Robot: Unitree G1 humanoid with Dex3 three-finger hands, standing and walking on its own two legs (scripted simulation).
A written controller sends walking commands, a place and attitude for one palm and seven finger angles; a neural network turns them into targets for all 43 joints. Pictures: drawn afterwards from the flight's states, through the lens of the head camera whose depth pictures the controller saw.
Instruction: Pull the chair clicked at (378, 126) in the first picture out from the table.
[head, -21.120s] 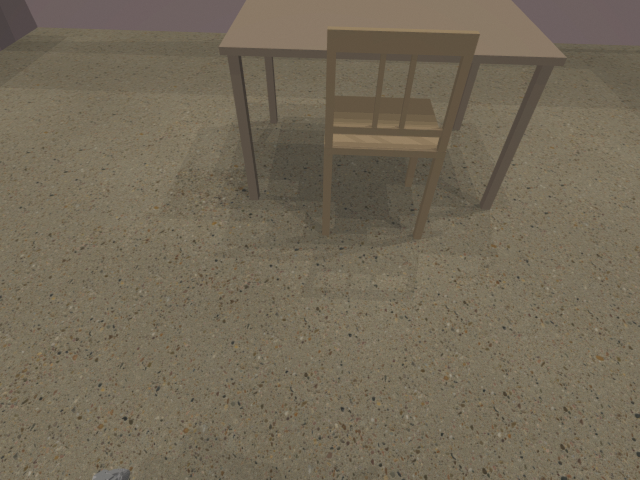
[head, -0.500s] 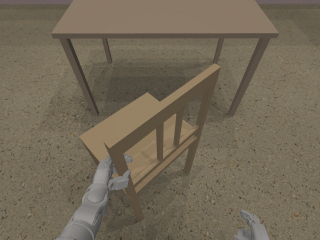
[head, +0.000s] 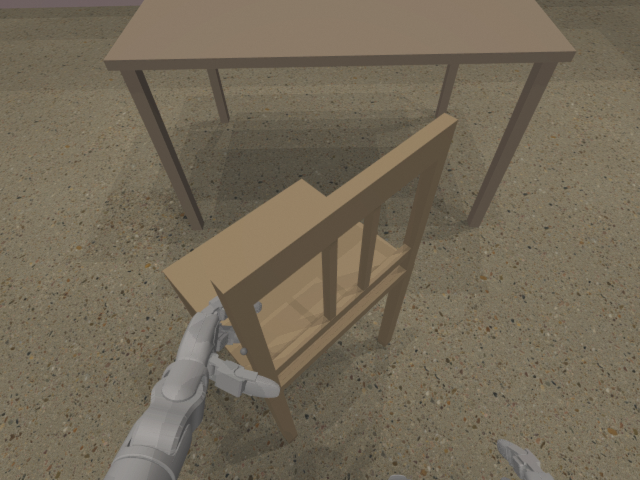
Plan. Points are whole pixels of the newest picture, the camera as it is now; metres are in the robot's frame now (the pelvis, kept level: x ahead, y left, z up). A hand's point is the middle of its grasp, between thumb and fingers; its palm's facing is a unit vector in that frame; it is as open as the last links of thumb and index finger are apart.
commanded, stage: open the thumb and straighten the fingers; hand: left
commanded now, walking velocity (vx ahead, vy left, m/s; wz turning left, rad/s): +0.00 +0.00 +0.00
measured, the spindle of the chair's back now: (329, 281) +0.43 -0.01 -0.08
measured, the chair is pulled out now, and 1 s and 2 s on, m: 0.47 0.47 0.47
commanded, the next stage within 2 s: draw the fingers out of the gap in 0.30 s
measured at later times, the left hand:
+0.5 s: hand (239, 364) +0.28 +0.11 -0.04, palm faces -0.10 -0.98 -0.19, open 17.4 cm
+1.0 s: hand (221, 436) +0.19 +0.13 -0.05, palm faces -0.10 -0.98 -0.17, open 17.5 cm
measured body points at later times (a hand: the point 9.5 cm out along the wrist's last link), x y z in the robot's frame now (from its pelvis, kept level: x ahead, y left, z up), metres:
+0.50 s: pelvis +0.01 -0.01 -0.01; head +0.05 -0.03 +0.44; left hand +0.28 +0.16 -0.03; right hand +0.15 -0.27 -0.11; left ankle -0.02 +0.13 -0.71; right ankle +0.02 -0.14 -0.71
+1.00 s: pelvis +0.00 -0.01 -0.02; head +0.03 -0.02 +0.43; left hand +0.19 +0.18 -0.03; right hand +0.17 -0.25 -0.10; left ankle -0.02 +0.13 -0.71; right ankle +0.02 -0.14 -0.71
